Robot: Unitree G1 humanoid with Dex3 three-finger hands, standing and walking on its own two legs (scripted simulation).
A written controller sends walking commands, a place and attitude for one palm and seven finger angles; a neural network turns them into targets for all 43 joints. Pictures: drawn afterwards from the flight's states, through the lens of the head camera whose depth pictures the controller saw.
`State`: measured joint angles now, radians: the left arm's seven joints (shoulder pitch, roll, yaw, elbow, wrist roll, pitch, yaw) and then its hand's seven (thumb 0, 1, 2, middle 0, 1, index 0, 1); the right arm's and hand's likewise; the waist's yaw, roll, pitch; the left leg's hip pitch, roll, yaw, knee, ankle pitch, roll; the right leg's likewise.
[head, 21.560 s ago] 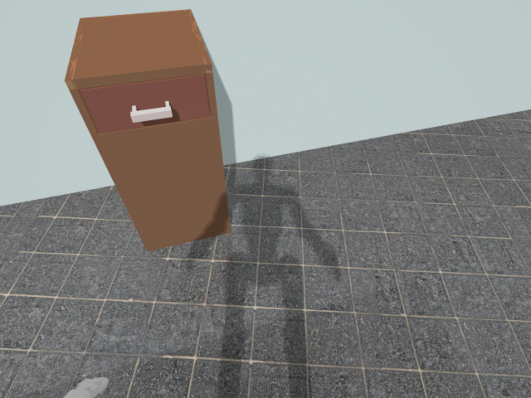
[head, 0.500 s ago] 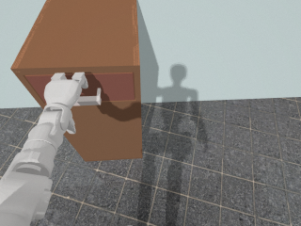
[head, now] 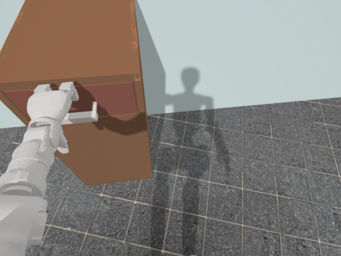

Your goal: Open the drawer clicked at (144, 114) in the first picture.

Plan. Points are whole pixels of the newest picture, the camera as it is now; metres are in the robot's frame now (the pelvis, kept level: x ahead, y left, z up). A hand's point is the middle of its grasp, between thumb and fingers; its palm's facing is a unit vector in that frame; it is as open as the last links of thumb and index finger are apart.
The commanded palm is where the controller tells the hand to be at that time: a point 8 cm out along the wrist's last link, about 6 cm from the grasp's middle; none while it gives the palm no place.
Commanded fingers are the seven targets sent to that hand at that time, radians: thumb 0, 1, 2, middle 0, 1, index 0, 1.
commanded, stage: re-aim the fingers above the handle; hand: left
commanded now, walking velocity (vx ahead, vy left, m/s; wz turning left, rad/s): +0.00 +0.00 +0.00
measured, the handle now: (77, 112) +0.51 +0.26 -0.02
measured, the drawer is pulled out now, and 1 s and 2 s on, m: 0.00 0.00 0.00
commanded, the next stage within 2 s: lower the fingers behind the handle in 1.40 s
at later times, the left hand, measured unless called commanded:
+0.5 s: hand (53, 119) +0.45 +0.29 +0.03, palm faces -0.07 -0.01 -1.00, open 13.8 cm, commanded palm +0.43 +0.27 +0.09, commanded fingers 0.00 -0.50 0.30 -0.30 -1.20 -0.30 -1.20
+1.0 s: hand (52, 120) +0.44 +0.29 +0.03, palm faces -0.10 -0.02 -1.00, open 13.8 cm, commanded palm +0.43 +0.26 +0.09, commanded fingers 0.00 -0.50 0.30 -0.30 -1.20 -0.30 -1.20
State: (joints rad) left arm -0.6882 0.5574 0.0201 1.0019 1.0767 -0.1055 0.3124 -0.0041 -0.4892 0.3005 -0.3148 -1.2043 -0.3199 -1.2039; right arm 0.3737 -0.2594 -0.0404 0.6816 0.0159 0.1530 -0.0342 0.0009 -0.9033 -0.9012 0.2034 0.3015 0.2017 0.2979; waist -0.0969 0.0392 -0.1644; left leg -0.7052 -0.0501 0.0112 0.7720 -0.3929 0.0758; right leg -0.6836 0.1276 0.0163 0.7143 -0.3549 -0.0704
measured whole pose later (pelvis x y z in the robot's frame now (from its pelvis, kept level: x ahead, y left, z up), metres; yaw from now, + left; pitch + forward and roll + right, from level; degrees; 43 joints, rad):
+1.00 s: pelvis -0.01 +0.02 +0.00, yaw +0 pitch +18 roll -3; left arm -0.75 0.52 -0.04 1.06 1.05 0.00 0.27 0.00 -0.49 0.30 -0.31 -1.20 -0.32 -1.20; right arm 0.36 -0.24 -0.03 0.68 0.02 0.16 -0.02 0.00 -0.90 -0.90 0.20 0.30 0.20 0.30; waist -0.09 0.05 -0.16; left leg -0.70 -0.07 0.02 0.78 -0.38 0.10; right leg -0.67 0.11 0.02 0.71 -0.35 -0.04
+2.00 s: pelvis +0.00 +0.00 -0.01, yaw +1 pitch +21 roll -2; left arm -0.75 0.50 -0.02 1.08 1.09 -0.03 0.37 -0.01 -0.49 0.30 -0.32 -1.20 -0.32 -1.20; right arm 0.33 -0.24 -0.04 0.69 0.00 0.13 -0.02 0.00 -0.90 -0.90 0.20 0.30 0.20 0.30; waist -0.10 0.04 -0.18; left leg -0.78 -0.05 0.00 0.84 -0.41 0.08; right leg -0.76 0.12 -0.01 0.78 -0.38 -0.07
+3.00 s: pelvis -0.02 +0.01 -0.03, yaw +0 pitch +25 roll -3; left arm -0.77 0.49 0.00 1.13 1.11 -0.04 0.47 -0.01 -0.49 0.30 -0.30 -1.21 -0.32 -1.20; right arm 0.33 -0.25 -0.03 0.71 -0.01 0.12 -0.01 0.00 -0.90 -0.90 0.20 0.30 0.20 0.30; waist -0.13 0.05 -0.20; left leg -0.97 -0.05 0.01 1.00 -0.46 0.08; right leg -0.94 0.13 -0.02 0.93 -0.42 -0.06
